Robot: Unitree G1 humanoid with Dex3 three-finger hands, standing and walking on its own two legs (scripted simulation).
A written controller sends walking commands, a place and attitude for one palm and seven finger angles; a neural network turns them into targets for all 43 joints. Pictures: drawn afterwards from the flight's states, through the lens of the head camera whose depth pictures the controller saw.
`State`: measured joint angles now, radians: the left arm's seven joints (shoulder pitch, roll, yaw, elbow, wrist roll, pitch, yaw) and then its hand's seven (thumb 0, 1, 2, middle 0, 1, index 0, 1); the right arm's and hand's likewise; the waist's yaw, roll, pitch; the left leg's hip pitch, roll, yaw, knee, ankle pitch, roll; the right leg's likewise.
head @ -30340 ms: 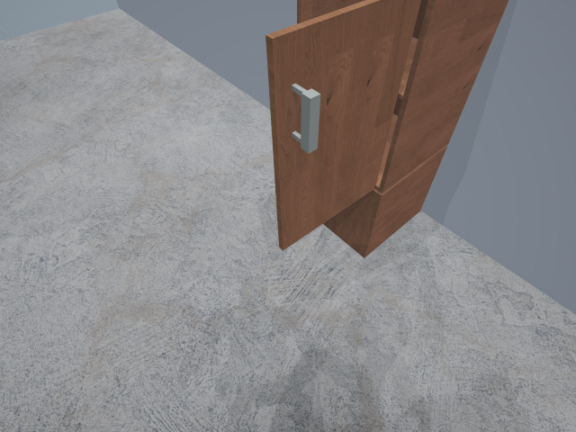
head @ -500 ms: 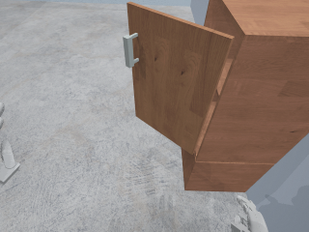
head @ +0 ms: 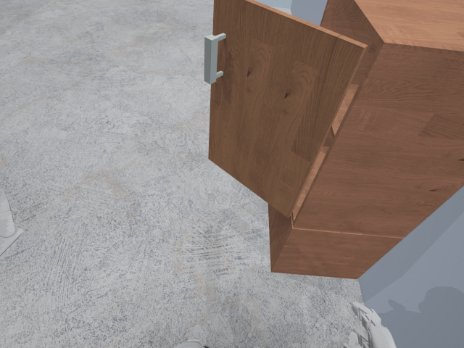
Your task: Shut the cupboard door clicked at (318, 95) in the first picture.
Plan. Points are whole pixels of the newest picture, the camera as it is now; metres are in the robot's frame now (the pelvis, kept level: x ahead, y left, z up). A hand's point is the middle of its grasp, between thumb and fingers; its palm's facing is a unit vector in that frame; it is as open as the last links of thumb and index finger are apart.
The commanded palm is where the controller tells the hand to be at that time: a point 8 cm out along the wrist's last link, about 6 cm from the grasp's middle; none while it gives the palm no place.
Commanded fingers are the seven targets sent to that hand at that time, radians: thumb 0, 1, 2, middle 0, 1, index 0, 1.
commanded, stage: step back with the hand held close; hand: left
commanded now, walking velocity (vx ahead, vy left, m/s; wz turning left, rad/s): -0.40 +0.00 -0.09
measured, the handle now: (216, 58) +0.79 +0.08 +0.11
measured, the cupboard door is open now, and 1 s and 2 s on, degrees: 51 51 51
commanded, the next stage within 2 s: stop stepping back and stand still in 0.20 s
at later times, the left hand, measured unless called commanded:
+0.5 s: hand out of the picture +0.12 +0.27 +0.19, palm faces +0.43 -0.83 -0.37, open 7.4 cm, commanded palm +0.08 +0.29 +0.19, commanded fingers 0.00 0.90 0.90 -0.20 -0.30 -0.20 -0.30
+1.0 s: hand out of the picture +0.08 +0.27 +0.17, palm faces +0.39 -0.86 -0.34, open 7.4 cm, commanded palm +0.00 +0.31 +0.19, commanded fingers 0.00 0.90 0.90 -0.20 -0.30 -0.20 -0.30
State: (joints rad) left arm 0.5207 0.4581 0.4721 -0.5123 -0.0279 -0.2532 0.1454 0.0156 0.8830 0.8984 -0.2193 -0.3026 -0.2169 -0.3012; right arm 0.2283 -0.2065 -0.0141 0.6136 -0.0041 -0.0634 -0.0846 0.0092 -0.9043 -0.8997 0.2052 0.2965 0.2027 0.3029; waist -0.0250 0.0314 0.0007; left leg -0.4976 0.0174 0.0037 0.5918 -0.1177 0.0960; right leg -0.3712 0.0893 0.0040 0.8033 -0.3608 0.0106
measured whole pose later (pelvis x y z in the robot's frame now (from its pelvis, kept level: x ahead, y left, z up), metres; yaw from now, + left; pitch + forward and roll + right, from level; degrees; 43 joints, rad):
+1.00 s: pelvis -0.16 +0.02 +0.00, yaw -5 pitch -3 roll -1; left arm 0.43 0.39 0.41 -0.41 -0.06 -0.10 0.15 0.02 0.89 0.90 -0.21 -0.30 -0.21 -0.30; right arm 0.24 -0.14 0.03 0.64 -0.01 -0.09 -0.06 0.01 -0.90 -0.90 0.20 0.30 0.20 0.30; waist -0.04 -0.02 -0.02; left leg -0.42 -0.04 0.01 0.51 -0.19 0.00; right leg -0.20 0.09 -0.04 0.63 -0.53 -0.06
